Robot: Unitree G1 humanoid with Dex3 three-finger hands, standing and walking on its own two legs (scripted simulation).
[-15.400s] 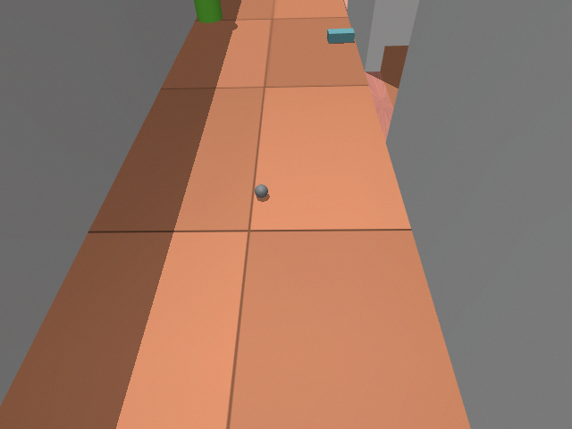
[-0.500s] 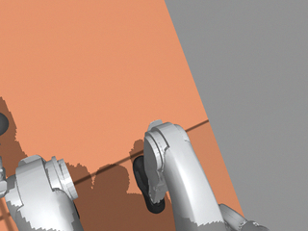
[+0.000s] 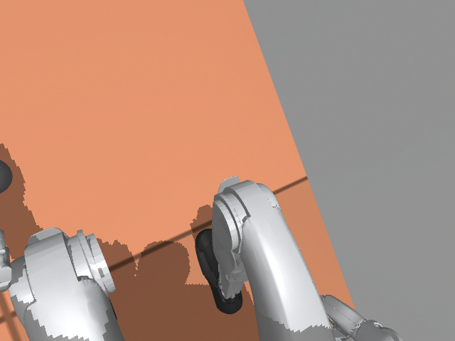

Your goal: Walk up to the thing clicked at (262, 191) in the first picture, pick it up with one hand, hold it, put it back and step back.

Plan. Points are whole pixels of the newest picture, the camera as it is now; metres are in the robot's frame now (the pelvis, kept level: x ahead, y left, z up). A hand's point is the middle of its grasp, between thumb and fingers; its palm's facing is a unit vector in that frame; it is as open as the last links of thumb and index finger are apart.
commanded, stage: close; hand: left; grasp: from above
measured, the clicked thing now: out of the picture +0.41 +0.29 -0.27
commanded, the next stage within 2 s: settle in 0.50 s
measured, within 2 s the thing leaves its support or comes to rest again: leaves its support in 0.90 s
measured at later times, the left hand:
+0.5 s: hand out of the picture +0.39 +0.30 -0.26, palm faces -0.44 -0.16 -0.88, open 9.1 cm
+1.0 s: hand out of the picture +0.39 +0.30 -0.24, palm faces -0.41 -0.18 -0.89, open 9.1 cm
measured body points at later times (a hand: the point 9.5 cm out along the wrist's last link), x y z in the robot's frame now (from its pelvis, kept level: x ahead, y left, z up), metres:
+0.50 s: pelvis +0.00 +0.00 +0.00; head +0.26 +0.13 +0.34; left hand +0.41 +0.31 -0.21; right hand +0.07 -0.25 -0.06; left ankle +0.06 +0.13 -0.27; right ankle +0.12 -0.13 -0.27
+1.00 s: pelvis +0.00 +0.00 +0.00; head +0.25 +0.12 +0.36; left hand +0.41 +0.31 -0.19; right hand +0.08 -0.25 -0.08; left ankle +0.06 +0.13 -0.27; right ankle +0.12 -0.13 -0.27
